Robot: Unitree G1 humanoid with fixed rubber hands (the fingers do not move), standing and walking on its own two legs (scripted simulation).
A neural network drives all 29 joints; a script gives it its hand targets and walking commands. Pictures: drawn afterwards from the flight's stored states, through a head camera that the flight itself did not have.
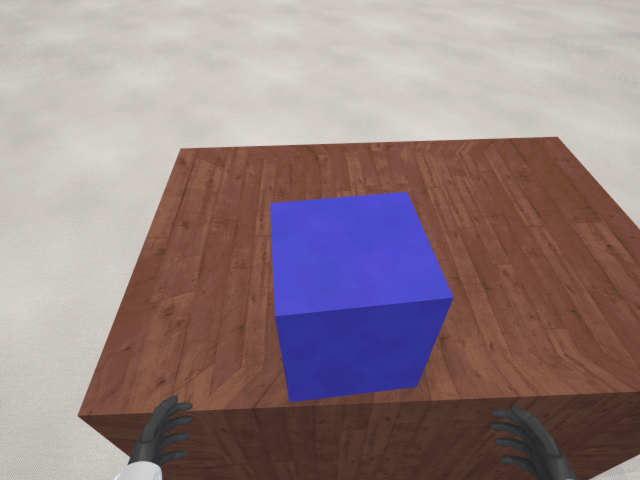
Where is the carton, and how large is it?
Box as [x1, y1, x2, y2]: [270, 192, 452, 401]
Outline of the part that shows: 406,192 270,203 275,319 289,401 416,386 451,302 452,295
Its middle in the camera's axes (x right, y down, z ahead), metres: +0.04 +0.09 +0.60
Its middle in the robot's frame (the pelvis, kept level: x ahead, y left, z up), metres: +0.39 -0.02 -0.02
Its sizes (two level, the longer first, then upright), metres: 0.210 0.200 0.250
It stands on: a pedestal, 0.63 m high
